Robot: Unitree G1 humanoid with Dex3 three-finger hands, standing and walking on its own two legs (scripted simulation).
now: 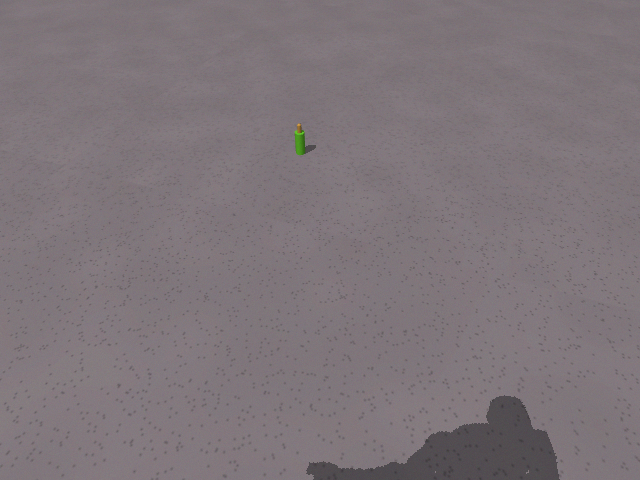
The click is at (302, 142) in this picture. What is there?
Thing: necked bottle
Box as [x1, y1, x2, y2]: [295, 123, 304, 154]
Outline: 299,123 297,124 297,129 295,131 296,153 303,154 304,133 300,129
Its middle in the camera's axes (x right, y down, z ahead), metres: -0.12 -0.55 +2.13
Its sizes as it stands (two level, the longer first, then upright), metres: 0.053 0.053 0.178
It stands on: the floor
